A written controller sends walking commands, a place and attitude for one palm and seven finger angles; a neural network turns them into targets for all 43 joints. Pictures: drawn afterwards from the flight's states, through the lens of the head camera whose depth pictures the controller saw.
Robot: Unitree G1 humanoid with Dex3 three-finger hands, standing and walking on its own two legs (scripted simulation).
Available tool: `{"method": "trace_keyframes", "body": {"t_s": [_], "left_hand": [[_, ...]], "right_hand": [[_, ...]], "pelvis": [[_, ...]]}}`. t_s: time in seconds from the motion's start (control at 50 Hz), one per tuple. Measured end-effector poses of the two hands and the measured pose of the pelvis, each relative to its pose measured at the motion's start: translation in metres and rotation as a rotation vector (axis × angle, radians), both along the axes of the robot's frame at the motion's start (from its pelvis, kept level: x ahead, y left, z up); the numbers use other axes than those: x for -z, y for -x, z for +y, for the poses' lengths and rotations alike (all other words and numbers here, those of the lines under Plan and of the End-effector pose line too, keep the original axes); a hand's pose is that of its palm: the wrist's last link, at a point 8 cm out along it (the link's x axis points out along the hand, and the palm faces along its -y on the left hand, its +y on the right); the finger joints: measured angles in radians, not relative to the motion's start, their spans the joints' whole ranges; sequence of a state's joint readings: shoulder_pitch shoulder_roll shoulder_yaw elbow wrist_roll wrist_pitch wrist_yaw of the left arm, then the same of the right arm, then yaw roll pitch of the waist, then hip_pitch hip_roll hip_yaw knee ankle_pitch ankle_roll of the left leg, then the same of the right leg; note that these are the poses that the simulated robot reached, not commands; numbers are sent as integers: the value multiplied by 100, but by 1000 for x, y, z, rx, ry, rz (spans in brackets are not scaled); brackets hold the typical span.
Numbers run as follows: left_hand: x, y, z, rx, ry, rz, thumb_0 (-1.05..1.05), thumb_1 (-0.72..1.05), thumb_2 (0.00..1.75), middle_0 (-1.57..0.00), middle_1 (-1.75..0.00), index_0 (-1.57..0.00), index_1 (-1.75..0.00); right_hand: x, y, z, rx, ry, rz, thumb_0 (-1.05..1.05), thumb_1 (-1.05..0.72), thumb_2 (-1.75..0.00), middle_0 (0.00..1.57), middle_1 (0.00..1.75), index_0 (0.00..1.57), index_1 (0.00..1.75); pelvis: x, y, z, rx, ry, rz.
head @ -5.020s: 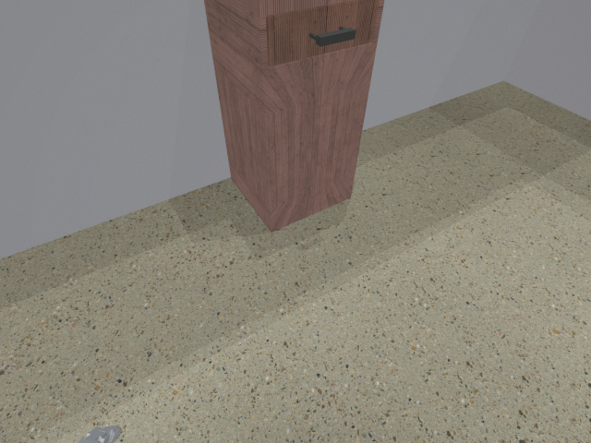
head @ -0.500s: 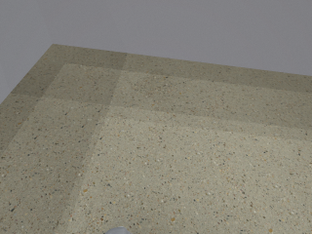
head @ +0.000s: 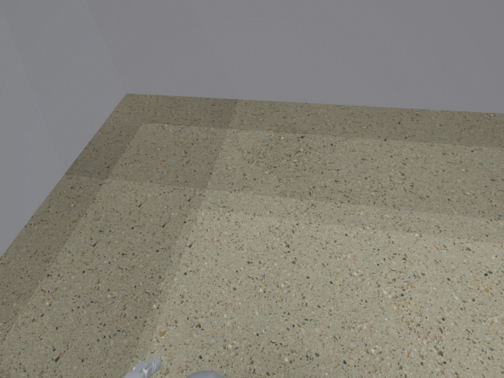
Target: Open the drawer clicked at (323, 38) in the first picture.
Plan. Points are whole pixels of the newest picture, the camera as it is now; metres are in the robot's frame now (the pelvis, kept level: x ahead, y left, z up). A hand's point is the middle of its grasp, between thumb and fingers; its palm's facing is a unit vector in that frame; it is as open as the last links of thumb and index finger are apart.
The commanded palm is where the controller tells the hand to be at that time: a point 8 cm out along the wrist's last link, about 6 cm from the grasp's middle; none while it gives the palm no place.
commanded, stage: turn to face it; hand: left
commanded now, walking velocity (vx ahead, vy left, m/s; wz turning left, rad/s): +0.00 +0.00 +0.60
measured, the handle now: out of the picture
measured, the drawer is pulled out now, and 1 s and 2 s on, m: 0.00 0.00 0.00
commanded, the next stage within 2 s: none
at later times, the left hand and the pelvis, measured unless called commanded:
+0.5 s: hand out of the picture -0.02 +0.26 -0.18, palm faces +0.33 -0.91 -0.23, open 7.4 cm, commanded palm none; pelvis +0.00 +0.04 +0.00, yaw +17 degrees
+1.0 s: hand out of the picture -0.01 +0.21 -0.13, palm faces +0.54 -0.79 -0.29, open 7.4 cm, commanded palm none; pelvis -0.01 -0.02 +0.00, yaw +36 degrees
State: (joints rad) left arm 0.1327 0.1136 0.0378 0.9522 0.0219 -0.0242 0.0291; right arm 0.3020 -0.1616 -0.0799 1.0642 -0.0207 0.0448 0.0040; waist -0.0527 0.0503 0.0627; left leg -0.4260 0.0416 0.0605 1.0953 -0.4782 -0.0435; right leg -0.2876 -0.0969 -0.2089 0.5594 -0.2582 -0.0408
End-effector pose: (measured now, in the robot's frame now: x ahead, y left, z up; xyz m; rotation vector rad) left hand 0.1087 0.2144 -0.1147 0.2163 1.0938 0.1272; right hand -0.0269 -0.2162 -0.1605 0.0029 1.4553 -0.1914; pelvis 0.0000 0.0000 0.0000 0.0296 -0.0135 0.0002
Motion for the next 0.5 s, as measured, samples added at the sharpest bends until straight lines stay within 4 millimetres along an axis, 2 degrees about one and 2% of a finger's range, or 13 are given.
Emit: {"method": "trace_keyframes", "body": {"t_s": [0.1,0.18,0.26,0.34,0.38,0.42,0.5], "left_hand": [[-5,21,11,-104,-16,3,-2,92,90,-20,-30,-21,-30],[2,50,24,-171,-17,47,-1,92,90,-20,-30,-21,-30],[16,86,41,-243,-2,112,-1,91,90,-20,-30,-21,-30],[37,123,62,-317,26,174,0,91,90,-20,-30,-21,-30],[47,140,73,-352,38,208,0,91,90,-20,-30,-21,-30],[48,150,81,-369,40,239,0,91,90,-20,-30,-20,-30],[34,150,93,-406,41,212,0,91,90,-20,-30,-20,-30]], "right_hand": [[-12,-61,-28,-106,56,-93,0,-91,-90,20,30,19,30],[-23,-110,-37,-195,104,-166,0,-91,-90,20,30,19,30],[-34,-155,-28,-290,142,-237,0,-91,-90,20,30,19,30],[-41,-193,-2,-392,175,-309,0,-91,-90,20,30,19,30],[-43,-205,13,-429,185,-346,0,-91,-90,20,30,19,30],[-48,-208,26,-458,182,-361,0,-91,-90,20,30,19,30],[-54,-201,42,-496,172,-328,0,-91,-90,20,30,20,30]], "pelvis": [[-5,-4,-5,-70,-1,2],[-5,-4,-3,-123,7,2],[0,-3,6,-171,23,6],[11,-1,23,-217,48,10],[16,1,31,-235,43,11],[13,2,35,-248,48,9],[1,4,41,-300,71,14]]}}
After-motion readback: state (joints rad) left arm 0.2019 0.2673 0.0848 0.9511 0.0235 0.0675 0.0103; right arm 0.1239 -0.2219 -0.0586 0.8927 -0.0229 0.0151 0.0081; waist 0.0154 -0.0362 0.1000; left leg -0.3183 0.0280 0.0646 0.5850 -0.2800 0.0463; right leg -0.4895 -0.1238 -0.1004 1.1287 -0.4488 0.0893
